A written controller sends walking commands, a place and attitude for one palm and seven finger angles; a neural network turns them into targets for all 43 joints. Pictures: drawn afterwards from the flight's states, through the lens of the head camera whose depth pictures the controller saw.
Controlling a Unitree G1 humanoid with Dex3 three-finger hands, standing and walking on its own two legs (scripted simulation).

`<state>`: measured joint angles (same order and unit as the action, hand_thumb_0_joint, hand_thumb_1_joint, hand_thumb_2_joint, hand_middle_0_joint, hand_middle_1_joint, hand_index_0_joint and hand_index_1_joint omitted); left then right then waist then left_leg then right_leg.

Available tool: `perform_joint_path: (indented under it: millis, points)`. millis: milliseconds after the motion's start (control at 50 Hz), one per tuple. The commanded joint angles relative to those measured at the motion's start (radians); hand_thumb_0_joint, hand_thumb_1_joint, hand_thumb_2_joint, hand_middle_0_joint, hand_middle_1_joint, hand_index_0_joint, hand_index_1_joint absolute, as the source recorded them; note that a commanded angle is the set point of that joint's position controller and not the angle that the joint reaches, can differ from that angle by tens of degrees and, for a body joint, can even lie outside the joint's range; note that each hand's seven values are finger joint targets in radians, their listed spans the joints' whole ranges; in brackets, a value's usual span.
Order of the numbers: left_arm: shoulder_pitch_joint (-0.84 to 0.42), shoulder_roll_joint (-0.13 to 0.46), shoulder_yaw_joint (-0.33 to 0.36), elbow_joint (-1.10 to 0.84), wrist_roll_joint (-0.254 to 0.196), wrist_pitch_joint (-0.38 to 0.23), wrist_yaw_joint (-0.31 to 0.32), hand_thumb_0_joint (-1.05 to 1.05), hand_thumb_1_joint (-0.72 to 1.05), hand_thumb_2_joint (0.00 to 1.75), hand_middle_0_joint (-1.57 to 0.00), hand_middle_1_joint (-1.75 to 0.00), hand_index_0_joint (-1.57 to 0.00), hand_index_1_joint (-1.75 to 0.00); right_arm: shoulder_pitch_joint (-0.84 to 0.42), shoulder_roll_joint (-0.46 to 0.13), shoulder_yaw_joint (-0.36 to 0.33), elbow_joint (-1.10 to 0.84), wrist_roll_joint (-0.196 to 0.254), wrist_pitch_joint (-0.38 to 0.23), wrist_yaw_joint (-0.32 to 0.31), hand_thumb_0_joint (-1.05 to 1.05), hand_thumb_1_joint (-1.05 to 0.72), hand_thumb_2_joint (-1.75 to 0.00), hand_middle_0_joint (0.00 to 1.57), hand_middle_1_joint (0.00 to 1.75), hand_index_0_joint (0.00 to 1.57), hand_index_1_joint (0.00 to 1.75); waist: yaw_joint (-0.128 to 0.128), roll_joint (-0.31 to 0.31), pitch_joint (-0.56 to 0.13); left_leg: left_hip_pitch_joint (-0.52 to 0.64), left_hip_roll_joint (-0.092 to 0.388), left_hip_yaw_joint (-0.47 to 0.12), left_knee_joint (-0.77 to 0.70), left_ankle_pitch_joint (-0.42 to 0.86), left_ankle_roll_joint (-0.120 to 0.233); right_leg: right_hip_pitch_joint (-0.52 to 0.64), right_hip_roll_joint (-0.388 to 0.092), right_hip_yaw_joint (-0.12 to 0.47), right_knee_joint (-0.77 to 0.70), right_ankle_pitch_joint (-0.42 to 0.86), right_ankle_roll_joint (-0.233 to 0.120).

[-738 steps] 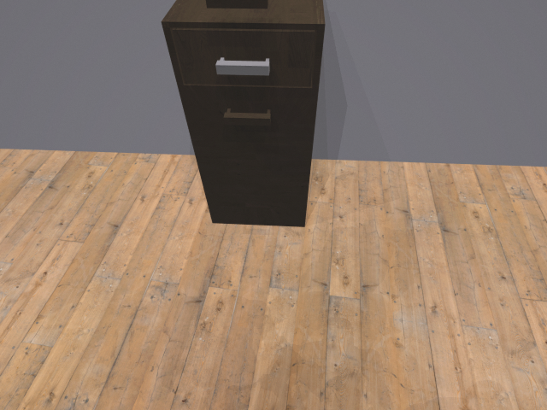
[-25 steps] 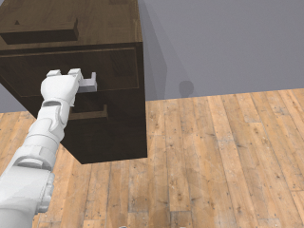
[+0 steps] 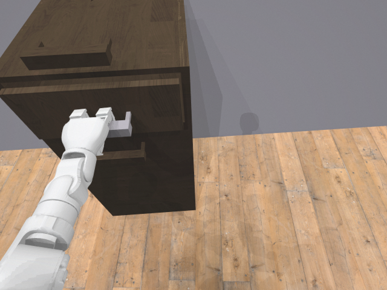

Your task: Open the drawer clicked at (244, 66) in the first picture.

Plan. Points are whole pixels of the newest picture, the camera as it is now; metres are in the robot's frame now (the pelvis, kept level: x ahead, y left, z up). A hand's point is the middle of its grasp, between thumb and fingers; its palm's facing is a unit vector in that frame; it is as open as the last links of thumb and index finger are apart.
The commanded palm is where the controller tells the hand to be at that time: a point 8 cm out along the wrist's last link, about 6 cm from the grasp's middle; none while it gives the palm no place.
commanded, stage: pull the drawer open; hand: left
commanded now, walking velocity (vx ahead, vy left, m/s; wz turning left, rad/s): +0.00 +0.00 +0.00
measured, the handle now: (100, 123) +0.48 +0.23 +0.05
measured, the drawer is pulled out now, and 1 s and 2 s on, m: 0.03 0.17 0.28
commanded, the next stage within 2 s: none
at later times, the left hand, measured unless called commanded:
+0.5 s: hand (92, 171) +0.36 +0.23 +0.03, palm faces -0.04 -0.05 -1.00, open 6.3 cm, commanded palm +0.32 +0.22 +0.09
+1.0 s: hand (85, 205) +0.28 +0.22 +0.03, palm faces +0.00 -0.08 -1.00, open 6.3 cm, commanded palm +0.25 +0.22 +0.09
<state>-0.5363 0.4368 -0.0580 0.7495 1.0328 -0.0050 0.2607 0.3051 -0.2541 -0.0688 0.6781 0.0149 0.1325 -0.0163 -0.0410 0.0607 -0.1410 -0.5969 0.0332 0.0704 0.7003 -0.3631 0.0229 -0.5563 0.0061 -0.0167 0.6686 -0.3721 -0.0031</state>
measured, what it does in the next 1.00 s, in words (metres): stands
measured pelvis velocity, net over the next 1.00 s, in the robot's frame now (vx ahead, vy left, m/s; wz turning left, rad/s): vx -0.01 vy -0.02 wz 0.02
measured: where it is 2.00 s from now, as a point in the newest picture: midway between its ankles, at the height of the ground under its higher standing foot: outside the picture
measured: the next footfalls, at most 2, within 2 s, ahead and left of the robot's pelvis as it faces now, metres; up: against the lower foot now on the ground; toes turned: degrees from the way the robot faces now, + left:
none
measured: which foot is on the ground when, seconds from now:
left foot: down 0.00-1.00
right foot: down 0.00-1.00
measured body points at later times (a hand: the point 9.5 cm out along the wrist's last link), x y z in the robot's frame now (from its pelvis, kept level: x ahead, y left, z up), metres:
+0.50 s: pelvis +0.00 -0.01 +0.00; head +0.04 -0.04 +0.45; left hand +0.35 +0.22 +0.09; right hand +0.14 -0.26 -0.12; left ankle -0.02 +0.10 -0.72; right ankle -0.04 -0.12 -0.72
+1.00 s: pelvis -0.01 -0.02 +0.00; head +0.02 -0.05 +0.45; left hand +0.28 +0.22 +0.08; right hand +0.17 -0.25 -0.11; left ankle -0.02 +0.10 -0.72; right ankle -0.04 -0.12 -0.72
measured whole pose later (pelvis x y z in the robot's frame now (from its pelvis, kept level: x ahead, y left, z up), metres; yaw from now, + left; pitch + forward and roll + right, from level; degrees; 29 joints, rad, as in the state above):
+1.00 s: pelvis -0.01 -0.02 +0.00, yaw +1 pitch +8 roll +0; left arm 0.00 0.39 -0.09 0.21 1.00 0.04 0.26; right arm 0.14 -0.24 -0.04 0.64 0.00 0.08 -0.04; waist 0.04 0.07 -0.10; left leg -0.45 0.02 0.06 0.66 -0.34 0.00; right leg -0.42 0.00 -0.03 0.67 -0.38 -0.02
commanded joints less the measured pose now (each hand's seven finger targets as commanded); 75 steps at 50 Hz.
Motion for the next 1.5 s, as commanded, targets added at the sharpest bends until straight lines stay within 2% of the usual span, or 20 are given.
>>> perform_joint_path:
  millis: [0, 20, 40, 80, 180, 320, 360, 480, 560, 640, 760, 780, 820, 880, 960, 1100, 1220, 1240, 1400, 1480]
  points:
    - [-0.253, 0.13, 0.019, -0.234, -0.01, 0.005, 0.025, 0.0, 0.9, 0.9, -0.4, -1.35, -0.4, -1.35, 0.016, -0.14, -0.049, -0.106, 0.006, -0.022, -0.007, 0.0, -0.9, -0.9, 0.2, 0.3, 0.2, 0.3, -0.001, -0.015, -0.32, 0.319, -0.028, -0.045, -0.028, 0.58, 0.02, 0.113, 0.051, -0.018, -0.046, 0.459, -0.031]
    - [-0.258, 0.116, 0.01, -0.246, -0.018, 0.008, 0.023, 0.0, 0.9, 0.9, -0.4, -1.35, -0.4, -1.35, 0.012, -0.141, -0.05, -0.103, 0.004, -0.022, -0.007, 0.0, -0.9, -0.9, 0.2, 0.3, 0.2, 0.3, -0.011, -0.039, -0.317, 0.325, -0.025, -0.049, -0.03, 0.58, 0.022, 0.118, 0.05, -0.02, -0.052, 0.459, -0.03]
    - [-0.24, 0.14, 0.031, -0.255, -0.016, 0.01, 0.024, 0.0, 0.9, 0.9, -0.4, -1.35, -0.4, -1.35, 0.006, -0.14, -0.049, -0.107, 0.007, -0.024, -0.008, 0.0, -0.9, -0.9, 0.2, 0.3, 0.2, 0.3, 0.003, -0.029, -0.308, 0.324, -0.025, -0.051, -0.034, 0.579, 0.02, 0.115, 0.049, -0.02, -0.049, 0.449, -0.03]
    - [-0.239, 0.144, 0.029, -0.266, -0.01, 0.019, 0.023, 0.0, 0.9, 0.9, -0.4, -1.35, -0.4, -1.35, -0.008, -0.139, -0.045, -0.109, 0.005, -0.022, -0.01, 0.0, -0.9, -0.9, 0.2, 0.3, 0.2, 0.3, 0.001, -0.034, -0.31, 0.328, -0.031, -0.048, -0.033, 0.56, 0.021, 0.121, 0.049, -0.018, -0.051, 0.455, -0.03]
    - [-0.196, 0.092, -0.015, -0.303, -0.011, 0.033, 0.016, 0.0, 0.9, 0.9, -0.4, -1.35, -0.4, -1.35, -0.044, -0.13, -0.036, -0.128, 0.007, -0.024, -0.014, 0.0, -0.9, -0.9, 0.2, 0.3, 0.2, 0.3, 0.008, -0.049, -0.296, 0.322, -0.041, -0.047, -0.043, 0.511, 0.021, 0.135, 0.046, -0.019, -0.055, 0.435, -0.032]
    - [-0.163, 0.073, -0.031, -0.382, -0.02, 0.035, 0.003, 0.0, 0.9, 0.9, -0.4, -1.35, -0.4, -1.35, -0.081, -0.125, -0.032, -0.142, 0.004, -0.03, -0.019, 0.0, -0.9, -0.9, 0.2, 0.3, 0.2, 0.3, 0.01, -0.057, -0.286, 0.328, -0.044, -0.048, -0.05, 0.48, 0.02, 0.155, 0.04, -0.017, -0.062, 0.424, -0.034]
    - [-0.086, 0.115, 0.017, -0.395, -0.019, 0.034, 0.002, 0.0, 0.9, 0.9, -0.4, -1.35, -0.4, -1.35, -0.094, -0.122, -0.031, -0.15, 0.003, -0.031, -0.021, 0.0, -0.9, -0.9, 0.2, 0.3, 0.2, 0.3, 0.036, -0.058, -0.294, 0.325, -0.049, -0.041, -0.05, 0.485, 0.022, 0.182, 0.04, -0.013, -0.058, 0.447, -0.033]
    - [0.015, 0.096, 0.014, -0.477, -0.037, 0.027, -0.005, 0.0, 0.9, 0.9, -0.4, -1.35, -0.4, -1.35, -0.132, -0.115, -0.022, -0.163, 0.003, -0.041, -0.024, 0.0, -0.9, -0.9, 0.2, 0.3, 0.2, 0.3, 0.041, -0.074, -0.247, 0.307, -0.054, -0.035, -0.058, 0.461, 0.023, 0.199, 0.036, -0.01, -0.064, 0.472, -0.028]
    - [0.121, 0.141, 0.068, -0.542, -0.041, 0.026, 0.001, 0.0, 0.9, 0.9, -0.4, -1.35, -0.4, -1.35, -0.149, -0.112, -0.022, -0.169, -0.001, -0.05, -0.024, 0.0, -0.9, -0.9, 0.2, 0.3, 0.2, 0.3, 0.068, -0.064, -0.275, 0.319, -0.054, -0.032, -0.061, 0.484, 0.021, 0.236, 0.034, -0.004, -0.06, 0.497, -0.029]
    - [0.177, 0.096, 0.037, -0.629, -0.047, 0.025, 0.009, 0.0, 0.9, 0.9, -0.4, -1.35, -0.4, -1.35, -0.172, -0.108, -0.019, -0.177, -0.002, -0.061, -0.019, 0.0, -0.9, -0.9, 0.2, 0.3, 0.2, 0.3, 0.064, -0.056, -0.255, 0.326, -0.05, -0.036, -0.065, 0.5, 0.018, 0.228, 0.031, -0.007, -0.058, 0.499, -0.026]
    - [0.294, 0.141, 0.099, -0.698, -0.042, 0.035, 0.033, 0.0, 0.9, 0.9, -0.4, -1.35, -0.4, -1.35, -0.205, -0.104, -0.016, -0.179, -0.007, -0.075, -0.019, 0.0, -0.9, -0.9, 0.2, 0.3, 0.2, 0.3, 0.084, -0.062, -0.234, 0.322, -0.053, -0.031, -0.072, 0.471, 0.015, 0.24, 0.032, -0.004, -0.059, 0.492, -0.028]
    - [0.291, 0.11, 0.069, -0.709, -0.042, 0.04, 0.035, 0.0, 0.9, 0.9, -0.4, -1.35, -0.4, -1.35, -0.212, -0.104, -0.012, -0.18, -0.007, -0.077, -0.019, 0.0, -0.9, -0.9, 0.2, 0.3, 0.2, 0.3, 0.077, -0.053, -0.228, 0.321, -0.054, -0.03, -0.074, 0.455, 0.014, 0.231, 0.03, -0.004, -0.061, 0.483, -0.026]
    - [0.288, 0.123, 0.08, -0.722, -0.042, 0.042, 0.04, 0.0, 0.9, 0.9, -0.4, -1.35, -0.4, -1.35, -0.221, -0.104, -0.011, -0.174, -0.007, -0.081, -0.021, 0.0, -0.9, -0.9, 0.2, 0.3, 0.2, 0.3, 0.074, -0.064, -0.206, 0.321, -0.051, -0.033, -0.079, 0.431, 0.013, 0.223, 0.029, -0.004, -0.069, 0.452, -0.028]
    - [0.301, 0.134, 0.092, -0.743, -0.038, 0.043, 0.048, 0.0, 0.9, 0.9, -0.4, -1.35, -0.4, -1.35, -0.234, -0.1, -0.006, -0.175, -0.009, -0.088, -0.025, 0.0, -0.9, -0.9, 0.2, 0.3, 0.2, 0.3, 0.083, -0.043, -0.211, 0.323, -0.056, -0.031, -0.081, 0.404, 0.013, 0.223, 0.028, -0.002, -0.067, 0.434, -0.029]
    - [0.355, 0.142, 0.108, -0.746, -0.043, 0.048, 0.049, 0.0, 0.9, 0.9, -0.4, -1.35, -0.4, -1.35, -0.252, -0.096, -0.003, -0.175, -0.008, -0.092, -0.029, 0.0, -0.9, -0.9, 0.2, 0.3, 0.2, 0.3, 0.09, -0.073, -0.189, 0.311, -0.059, -0.031, -0.087, 0.37, 0.011, 0.228, 0.029, -0.003, -0.073, 0.408, -0.026]
    - [0.399, 0.096, 0.068, -0.797, -0.039, 0.048, 0.051, 0.0, 0.9, 0.9, -0.4, -1.35, -0.4, -1.35, -0.28, -0.086, 0.005, -0.184, -0.012, -0.104, -0.026, 0.0, -0.9, -0.9, 0.2, 0.3, 0.2, 0.3, 0.093, -0.035, -0.17, 0.33, -0.056, -0.035, -0.092, 0.36, 0.007, 0.201, 0.028, -0.006, -0.074, 0.373, -0.029]
    - [0.416, 0.112, 0.083, -0.81, -0.042, 0.047, 0.049, 0.0, 0.9, 0.9, -0.4, -1.35, -0.4, -1.35, -0.294, -0.089, 0.011, -0.185, -0.015, -0.113, -0.032, 0.0, -0.9, -0.9, 0.2, 0.3, 0.2, 0.3, 0.096, -0.084, -0.155, 0.313, -0.058, -0.033, -0.1, 0.307, 0.008, 0.216, 0.023, 0.005, -0.091, 0.336, -0.025]
    - [0.423, 0.103, 0.074, -0.828, -0.041, 0.044, 0.049, 0.0, 0.9, 0.9, -0.4, -1.35, -0.4, -1.35, -0.297, -0.085, 0.012, -0.188, -0.015, -0.116, -0.03, 0.0, -0.9, -0.9, 0.2, 0.3, 0.2, 0.3, 0.101, -0.066, -0.156, 0.318, -0.057, -0.033, -0.102, 0.306, 0.007, 0.209, 0.021, 0.004, -0.088, 0.333, -0.026]
    - [0.621, 0.094, 0.093, -0.913, -0.053, 0.045, 0.045, 0.0, 0.9, 0.9, -0.4, -1.35, -0.4, -1.35, -0.317, -0.079, 0.013, -0.205, -0.019, -0.122, -0.021, 0.0, -0.9, -0.9, 0.2, 0.3, 0.2, 0.3, 0.129, -0.059, -0.168, 0.318, -0.059, -0.027, -0.096, 0.354, 0.006, 0.249, 0.018, 0.01, -0.076, 0.419, -0.026]
    - [0.685, 0.113, 0.121, -0.947, -0.058, 0.044, 0.049, 0.0, 0.9, 0.9, -0.4, -1.35, -0.4, -1.35, -0.324, -0.08, 0.015, -0.208, -0.02, -0.125, -0.018, 0.0, -0.9, -0.9, 0.2, 0.3, 0.2, 0.3, 0.129, -0.068, -0.136, 0.304, -0.057, -0.029, -0.095, 0.334, 0.005, 0.239, 0.018, 0.015, -0.079, 0.41, -0.025]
